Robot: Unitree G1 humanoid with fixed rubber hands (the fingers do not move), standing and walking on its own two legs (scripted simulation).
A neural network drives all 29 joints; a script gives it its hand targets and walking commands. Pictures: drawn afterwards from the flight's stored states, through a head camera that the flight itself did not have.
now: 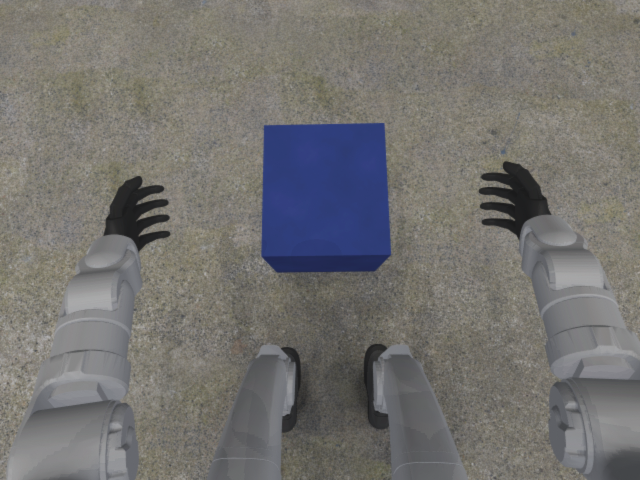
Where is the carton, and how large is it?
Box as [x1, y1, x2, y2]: [261, 123, 390, 272]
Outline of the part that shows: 383,123 264,125 261,256 277,272 375,270 390,254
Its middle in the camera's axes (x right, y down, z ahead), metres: +0.02 -0.09 +0.96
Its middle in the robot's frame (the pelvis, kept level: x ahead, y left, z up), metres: +0.57 +0.02 -0.55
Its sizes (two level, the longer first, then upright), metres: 0.300 0.271 0.268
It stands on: the floor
